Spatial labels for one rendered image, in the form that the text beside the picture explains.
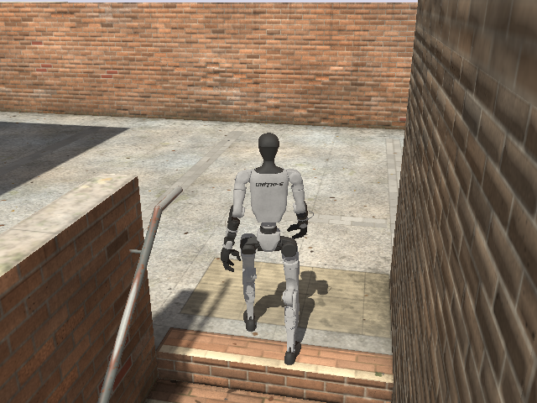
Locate robot right hand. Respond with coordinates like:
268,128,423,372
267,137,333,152
287,223,307,239

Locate robot left forearm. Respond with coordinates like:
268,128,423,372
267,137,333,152
222,205,240,249

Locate robot left hand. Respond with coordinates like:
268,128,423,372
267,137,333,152
221,248,241,272

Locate robot left shin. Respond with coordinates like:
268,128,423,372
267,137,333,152
242,269,255,320

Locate right robot upper arm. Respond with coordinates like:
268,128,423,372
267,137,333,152
286,169,306,214

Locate robot left foot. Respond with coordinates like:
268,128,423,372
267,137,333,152
243,310,256,331

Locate left robot upper arm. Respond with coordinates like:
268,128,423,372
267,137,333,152
232,170,252,218

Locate robot right forearm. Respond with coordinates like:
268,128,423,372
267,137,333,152
296,201,308,228

